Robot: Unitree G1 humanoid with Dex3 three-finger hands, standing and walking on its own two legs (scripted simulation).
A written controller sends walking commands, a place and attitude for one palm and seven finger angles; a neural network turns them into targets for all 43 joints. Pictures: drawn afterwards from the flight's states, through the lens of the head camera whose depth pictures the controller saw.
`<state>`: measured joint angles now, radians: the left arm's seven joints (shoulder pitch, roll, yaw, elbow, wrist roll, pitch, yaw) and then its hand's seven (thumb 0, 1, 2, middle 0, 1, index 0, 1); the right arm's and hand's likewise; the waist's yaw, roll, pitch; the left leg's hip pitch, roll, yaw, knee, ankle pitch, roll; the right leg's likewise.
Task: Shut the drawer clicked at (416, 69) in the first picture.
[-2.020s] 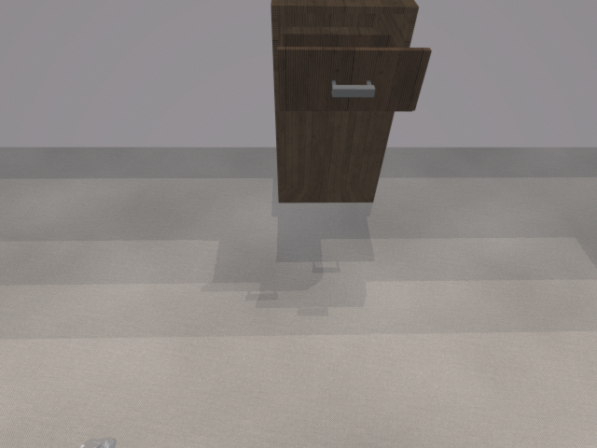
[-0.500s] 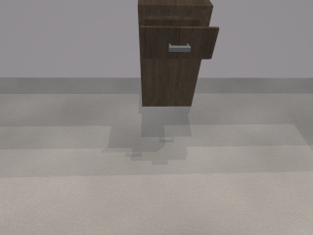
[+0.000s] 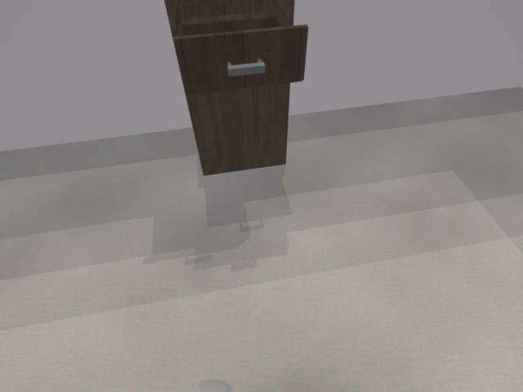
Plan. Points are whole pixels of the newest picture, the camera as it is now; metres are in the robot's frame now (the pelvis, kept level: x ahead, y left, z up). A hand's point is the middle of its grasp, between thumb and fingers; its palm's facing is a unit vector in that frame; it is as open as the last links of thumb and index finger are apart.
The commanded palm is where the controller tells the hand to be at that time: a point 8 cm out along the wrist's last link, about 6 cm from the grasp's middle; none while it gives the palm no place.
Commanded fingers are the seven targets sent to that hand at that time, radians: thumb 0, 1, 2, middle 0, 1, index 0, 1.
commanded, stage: walk to a spot facing it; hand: left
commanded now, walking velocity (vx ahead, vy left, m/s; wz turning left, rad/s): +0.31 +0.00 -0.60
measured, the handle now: (245, 66) +1.03 +0.16 -0.01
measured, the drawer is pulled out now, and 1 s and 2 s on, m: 0.27 0.27 0.27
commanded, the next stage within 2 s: turn to face it in 1.46 s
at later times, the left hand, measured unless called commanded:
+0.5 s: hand (134, 352) +0.20 +0.27 -0.17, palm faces -0.21 -0.96 -0.20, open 7.4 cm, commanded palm none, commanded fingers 0.00 0.90 0.90 -0.20 -0.30 -0.20 -0.30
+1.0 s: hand (285, 231) +0.50 +0.00 -0.17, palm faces -0.62 -0.77 -0.15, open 7.3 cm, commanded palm none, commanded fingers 0.00 0.90 0.90 -0.20 -0.30 -0.20 -0.30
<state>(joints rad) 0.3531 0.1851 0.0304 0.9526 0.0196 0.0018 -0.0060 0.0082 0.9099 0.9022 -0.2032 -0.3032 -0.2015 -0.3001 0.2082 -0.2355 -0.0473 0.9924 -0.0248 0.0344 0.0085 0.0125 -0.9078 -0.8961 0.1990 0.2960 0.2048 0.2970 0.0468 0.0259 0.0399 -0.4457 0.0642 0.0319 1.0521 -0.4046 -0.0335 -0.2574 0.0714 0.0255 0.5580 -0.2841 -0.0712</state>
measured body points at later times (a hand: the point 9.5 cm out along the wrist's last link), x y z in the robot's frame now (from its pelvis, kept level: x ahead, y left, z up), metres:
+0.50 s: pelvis +0.13 +0.07 +0.01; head +0.14 +0.10 +0.46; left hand +0.21 +0.32 -0.15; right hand +0.14 -0.18 -0.11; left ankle +0.15 +0.16 -0.73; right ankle +0.07 -0.06 -0.64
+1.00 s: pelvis +0.28 -0.04 -0.01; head +0.33 -0.06 +0.43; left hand +0.54 +0.04 -0.15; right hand +0.07 -0.16 -0.15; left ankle +0.26 +0.13 -0.63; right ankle +0.30 -0.15 -0.73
